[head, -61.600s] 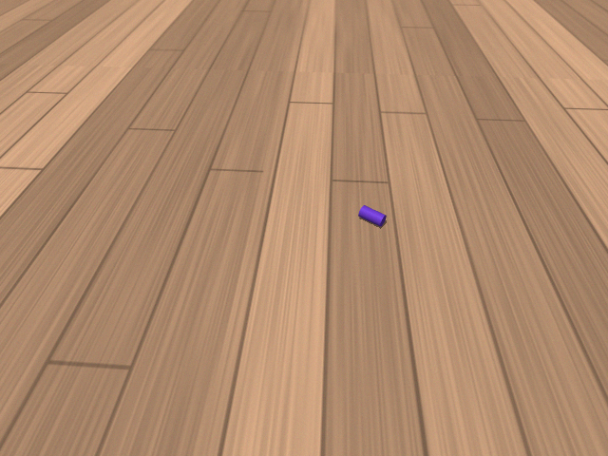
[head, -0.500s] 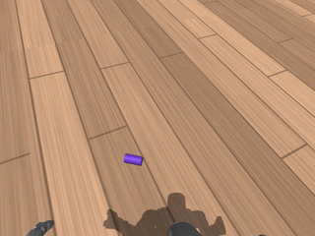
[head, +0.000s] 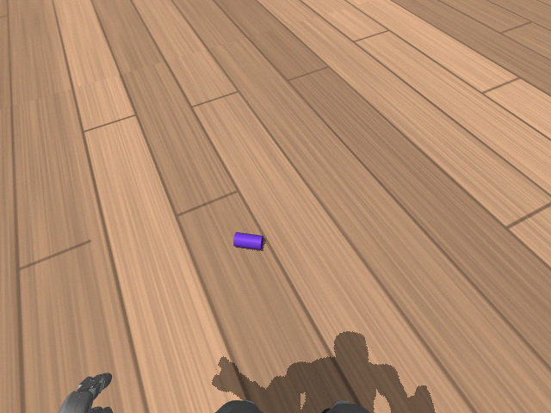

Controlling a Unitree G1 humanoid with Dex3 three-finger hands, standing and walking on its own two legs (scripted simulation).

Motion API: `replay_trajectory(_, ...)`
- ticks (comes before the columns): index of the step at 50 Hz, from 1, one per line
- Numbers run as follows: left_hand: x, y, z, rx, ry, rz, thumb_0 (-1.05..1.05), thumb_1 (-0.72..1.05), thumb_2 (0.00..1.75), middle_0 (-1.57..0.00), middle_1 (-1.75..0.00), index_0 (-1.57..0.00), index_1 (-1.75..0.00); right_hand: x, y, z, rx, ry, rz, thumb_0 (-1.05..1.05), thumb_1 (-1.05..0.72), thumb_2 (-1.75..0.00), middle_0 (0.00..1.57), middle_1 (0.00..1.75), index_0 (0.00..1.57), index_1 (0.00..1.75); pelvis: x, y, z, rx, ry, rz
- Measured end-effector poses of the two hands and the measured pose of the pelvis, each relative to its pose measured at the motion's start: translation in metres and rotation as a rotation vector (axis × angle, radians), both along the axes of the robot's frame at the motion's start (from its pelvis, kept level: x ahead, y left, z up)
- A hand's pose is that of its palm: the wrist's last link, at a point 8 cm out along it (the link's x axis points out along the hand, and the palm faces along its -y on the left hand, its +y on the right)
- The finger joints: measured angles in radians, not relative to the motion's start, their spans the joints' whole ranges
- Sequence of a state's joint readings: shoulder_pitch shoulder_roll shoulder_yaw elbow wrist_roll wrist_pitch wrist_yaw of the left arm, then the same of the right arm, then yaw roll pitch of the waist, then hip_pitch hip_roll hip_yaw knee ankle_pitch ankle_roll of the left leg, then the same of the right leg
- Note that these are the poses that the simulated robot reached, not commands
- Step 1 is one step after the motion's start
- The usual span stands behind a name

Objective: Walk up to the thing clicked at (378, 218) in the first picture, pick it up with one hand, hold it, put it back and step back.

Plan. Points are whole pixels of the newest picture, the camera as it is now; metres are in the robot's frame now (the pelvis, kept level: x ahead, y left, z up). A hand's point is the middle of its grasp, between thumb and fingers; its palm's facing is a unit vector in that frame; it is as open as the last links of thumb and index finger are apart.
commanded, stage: step back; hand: left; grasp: from above
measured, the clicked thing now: (248, 241) +0.80 +0.18 -0.73
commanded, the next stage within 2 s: stand in 1.68 s
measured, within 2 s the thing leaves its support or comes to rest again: neither
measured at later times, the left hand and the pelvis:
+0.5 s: hand out of the picture -0.12 +0.24 -0.16, palm faces -0.03 -0.91 -0.41, open 7.4 cm; pelvis -0.19 -0.04 -0.01, yaw -2 degrees
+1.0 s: hand out of the picture -0.20 +0.23 -0.13, palm faces +0.06 -0.92 -0.38, open 7.4 cm; pelvis -0.26 -0.05 +0.01, yaw +2 degrees
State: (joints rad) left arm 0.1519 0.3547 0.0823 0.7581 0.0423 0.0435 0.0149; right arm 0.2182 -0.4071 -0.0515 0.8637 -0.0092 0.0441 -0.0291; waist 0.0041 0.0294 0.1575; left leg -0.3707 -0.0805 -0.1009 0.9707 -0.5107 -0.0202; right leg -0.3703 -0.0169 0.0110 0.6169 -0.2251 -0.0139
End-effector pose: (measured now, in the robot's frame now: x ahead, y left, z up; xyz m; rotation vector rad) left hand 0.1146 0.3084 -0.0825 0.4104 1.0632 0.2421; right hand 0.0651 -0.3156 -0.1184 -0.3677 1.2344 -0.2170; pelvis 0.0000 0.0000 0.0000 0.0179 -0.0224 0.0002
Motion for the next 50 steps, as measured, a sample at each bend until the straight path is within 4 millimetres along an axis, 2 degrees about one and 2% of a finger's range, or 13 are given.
replay_trajectory(5,-0.019,0.009,-0.021,-0.04,-0.067,0.009,0.01,0.9,0.9,-0.2,-0.3,-0.2,-0.3,-0.041,0.014,0.0,-0.018,0.027,0.034,0.01,-0.91,-0.9,0.2,0.3,0.2,0.3,-0.042,0.005,-0.012,0.023,-0.033,0.034)
replay_trajectory(10,-0.063,0.002,-0.026,-0.096,-0.009,0.033,0.01,0.9,0.9,-0.2,-0.3,-0.2,-0.3,-0.073,0.019,0.019,-0.026,-0.005,0.042,0.01,-0.91,-0.9,0.21,0.3,0.21,0.3,-0.074,0.006,0.0,-0.034,-0.038,0.035)
replay_trajectory(16,-0.132,-0.001,-0.029,-0.096,0.063,0.053,0.01,0.9,0.9,-0.2,-0.3,-0.2,-0.3,-0.082,0.004,0.037,-0.055,-0.093,0.059,0.01,-0.9,-0.9,0.21,0.3,0.21,0.3,-0.114,-0.005,0.005,-0.044,-0.007,-0.003)
replay_trajectory(19,-0.169,-0.004,-0.034,-0.07,0.115,0.046,0.01,0.9,0.9,-0.2,-0.3,-0.2,-0.3,-0.086,-0.008,0.036,-0.058,-0.147,0.069,0.01,-0.9,-0.9,0.21,0.3,0.21,0.3,-0.138,-0.015,0.0,-0.034,-0.006,-0.031)
replay_trajectory(22,-0.204,-0.013,-0.038,-0.041,0.154,0.038,0.01,0.9,0.9,-0.2,-0.3,-0.2,-0.3,-0.096,-0.024,0.027,-0.049,-0.19,0.072,0.01,-0.9,-0.9,0.21,0.3,0.21,0.3,-0.165,-0.027,-0.01,-0.021,-0.009,-0.059)
replay_trajectory(25,-0.242,-0.028,-0.033,-0.031,0.174,0.054,0.01,0.9,0.9,-0.2,-0.3,-0.2,-0.3,-0.117,-0.039,0.013,-0.028,-0.196,0.053,0.01,-0.9,-0.9,0.21,0.3,0.2,0.3,-0.192,-0.036,-0.013,-0.072,-0.04,-0.034)
replay_trajectory(30,-0.296,-0.04,-0.01,-0.014,0.193,0.082,0.01,0.9,0.9,-0.2,-0.3,-0.2,-0.3,-0.168,-0.042,0.01,0.023,-0.133,0.016,0.01,-0.91,-0.9,0.2,0.3,0.2,0.3,-0.215,-0.045,0.002,0.022,-0.022,-0.05)
replay_trajectory(35,-0.312,-0.036,0.003,0.016,0.146,0.081,0.01,0.9,0.9,-0.21,-0.3,-0.21,-0.3,-0.222,-0.042,0.0,0.04,-0.042,0.022,0.01,-0.91,-0.9,0.2,0.3,0.2,0.3,-0.237,-0.045,0.005,0.013,0.003,-0.008)
replay_trajectory(40,-0.317,-0.02,-0.003,0.01,0.046,0.11,0.01,0.9,0.9,-0.21,-0.3,-0.2,-0.3,-0.261,-0.031,-0.009,0.039,0.061,0.056,0.01,-0.91,-0.9,0.2,0.3,0.2,0.3,-0.254,-0.041,-0.003,-0.004,-0.007,0.059)
replay_trajectory(44,-0.328,-0.021,-0.01,-0.021,0.061,0.123,0.01,0.9,0.9,-0.2,-0.3,-0.2,-0.3,-0.273,-0.018,0.0,0.06,0.015,0.041,0.01,-0.91,-0.9,0.21,0.3,0.2,0.3,-0.259,-0.039,0.002,0.031,-0.029,0.04)
replay_trajectory(50,-0.327,-0.036,-0.013,-0.062,0.071,0.101,0.01,0.9,0.9,-0.2,-0.3,-0.2,-0.3,-0.269,-0.028,0.01,0.065,-0.054,0.03,0.01,-0.9,-0.9,0.21,0.3,0.21,0.3,-0.26,-0.05,0.006,0.011,-0.036,0.028)
